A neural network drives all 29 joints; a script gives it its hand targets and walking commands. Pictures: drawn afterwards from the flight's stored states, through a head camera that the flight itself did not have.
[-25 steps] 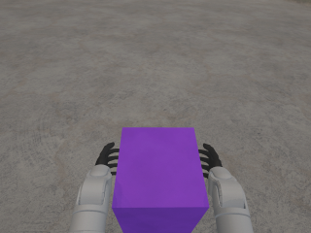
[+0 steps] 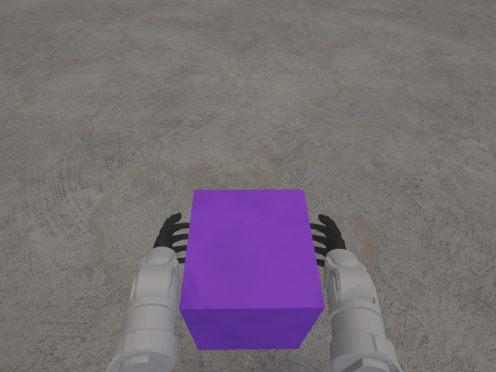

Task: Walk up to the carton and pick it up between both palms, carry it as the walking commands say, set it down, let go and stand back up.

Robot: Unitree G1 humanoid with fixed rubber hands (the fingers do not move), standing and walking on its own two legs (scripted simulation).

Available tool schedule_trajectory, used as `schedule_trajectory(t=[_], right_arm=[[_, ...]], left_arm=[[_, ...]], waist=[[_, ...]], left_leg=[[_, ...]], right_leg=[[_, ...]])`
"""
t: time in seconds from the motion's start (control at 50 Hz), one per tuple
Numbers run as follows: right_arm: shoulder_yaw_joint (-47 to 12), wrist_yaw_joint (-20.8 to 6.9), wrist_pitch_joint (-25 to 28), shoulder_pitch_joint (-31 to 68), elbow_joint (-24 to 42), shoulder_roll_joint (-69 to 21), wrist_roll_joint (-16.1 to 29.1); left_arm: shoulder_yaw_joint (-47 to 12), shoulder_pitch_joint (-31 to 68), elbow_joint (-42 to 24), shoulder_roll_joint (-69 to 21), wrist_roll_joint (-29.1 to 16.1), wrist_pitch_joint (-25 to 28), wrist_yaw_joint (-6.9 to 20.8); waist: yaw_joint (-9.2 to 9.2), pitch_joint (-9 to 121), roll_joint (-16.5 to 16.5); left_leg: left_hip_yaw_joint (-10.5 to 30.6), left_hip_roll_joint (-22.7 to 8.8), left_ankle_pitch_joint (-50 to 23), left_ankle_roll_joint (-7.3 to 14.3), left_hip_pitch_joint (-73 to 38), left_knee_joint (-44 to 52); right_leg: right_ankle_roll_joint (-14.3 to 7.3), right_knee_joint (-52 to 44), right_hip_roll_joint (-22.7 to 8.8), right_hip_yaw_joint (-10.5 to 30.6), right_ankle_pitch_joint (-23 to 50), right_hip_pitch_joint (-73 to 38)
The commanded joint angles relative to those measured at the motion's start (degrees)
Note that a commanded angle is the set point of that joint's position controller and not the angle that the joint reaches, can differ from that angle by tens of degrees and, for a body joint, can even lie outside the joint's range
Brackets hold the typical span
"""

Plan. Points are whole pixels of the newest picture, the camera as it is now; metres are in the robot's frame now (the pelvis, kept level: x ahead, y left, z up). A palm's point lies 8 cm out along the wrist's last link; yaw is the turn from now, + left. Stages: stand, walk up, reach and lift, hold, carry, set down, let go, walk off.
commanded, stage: set down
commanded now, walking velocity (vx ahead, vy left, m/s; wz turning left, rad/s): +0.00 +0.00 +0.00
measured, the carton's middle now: (248, 273) +0.32 -0.01 -0.07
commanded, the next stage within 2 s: none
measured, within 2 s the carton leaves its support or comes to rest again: neither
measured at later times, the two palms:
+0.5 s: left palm (175, 267) +0.35 +0.14 -0.09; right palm (320, 273) +0.33 -0.15 -0.09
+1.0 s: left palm (183, 271) +0.38 +0.14 -0.18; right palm (310, 280) +0.36 -0.15 -0.18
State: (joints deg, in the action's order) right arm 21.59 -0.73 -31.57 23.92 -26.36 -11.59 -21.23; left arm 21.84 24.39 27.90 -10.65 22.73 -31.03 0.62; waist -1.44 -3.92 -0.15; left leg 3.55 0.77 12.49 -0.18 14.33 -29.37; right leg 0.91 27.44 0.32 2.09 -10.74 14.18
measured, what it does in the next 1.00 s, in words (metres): lowers itself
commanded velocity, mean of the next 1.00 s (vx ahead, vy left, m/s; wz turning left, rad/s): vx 0.00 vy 0.00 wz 0.00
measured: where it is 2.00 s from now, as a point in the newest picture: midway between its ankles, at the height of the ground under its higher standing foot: outside the picture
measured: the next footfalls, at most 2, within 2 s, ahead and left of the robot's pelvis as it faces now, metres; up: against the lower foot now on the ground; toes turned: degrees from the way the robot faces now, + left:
none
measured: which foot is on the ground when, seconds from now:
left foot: down 0.00-1.00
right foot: down 0.00-1.00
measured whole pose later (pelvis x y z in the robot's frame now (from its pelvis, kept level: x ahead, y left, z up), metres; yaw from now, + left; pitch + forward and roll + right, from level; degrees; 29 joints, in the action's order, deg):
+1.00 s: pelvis -0.02 +0.00 -0.11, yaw +0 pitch +34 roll +0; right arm 26.1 3.0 -14.8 32.9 -27.1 -11.6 -15.6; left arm 22.7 38.2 35.4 -5.6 15.5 -14.5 -0.3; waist -0.6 10.4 0.2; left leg 5.1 3.8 22.6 -1.5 77.8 -66.3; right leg 2.2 65.3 3.3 4.9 -21.3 78.2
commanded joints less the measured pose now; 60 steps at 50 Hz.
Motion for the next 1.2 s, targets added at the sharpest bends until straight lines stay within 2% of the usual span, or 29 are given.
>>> schedule_trajectory(t=[0.0,0.22,0.38,0.8,1.18], right_arm=[[-24.9,-11.0,4.2,25.8,-4.0,-52.6,9.6],[-25.0,-10.7,12.7,24.3,-5.1,-51.2,7.5],[-28.0,-10.9,16.9,25.5,-4.7,-52.0,7.9],[-31.2,-9.9,17.1,36.7,-6.4,-53.7,10.5],[-31.2,-6.4,18.3,44.0,-6.7,-51.5,13.3]], left_arm=[[-27.0,29.5,3.2,-50.5,-11.5,4.6,13.8],[-28.4,26.8,5.7,-49.9,-9.7,12.9,12.3],[-31.1,27.7,6.4,-49.9,-10.2,17.1,11.8],[-31.1,38.2,10.3,-51.1,-12.7,17.6,12.1],[-30.5,44.2,14.1,-49.2,-14.5,18.5,10.6]], waist=[[-0.1,19.4,0.7],[-0.55,28.1,0.8],[0.15,37.8,0.9],[0.58,51.3,1.1],[0.98,59.9,1.0]], left_leg=[[0.9,4.7,-2.0,2.2,0.7,4.2],[1.3,5.6,-8.7,1.7,8.2,-2.2],[0.9,6.4,-11.5,1.2,16.0,-10.1],[-1.7,7.7,-2.6,0.1,36.7,-25.5],[-3.0,8.9,-1.4,-0.8,51.4,-37.8]], right_leg=[[-1.8,-2.0,4.9,1.1,3.3,-4.6],[-1.3,5.3,5.7,0.6,8.6,5.1],[-0.7,13.3,6.4,0.5,10.4,14.0],[0.6,28.3,8.0,-1.3,1.0,35.0],[2.0,40.4,9.7,-2.3,0.6,46.8]])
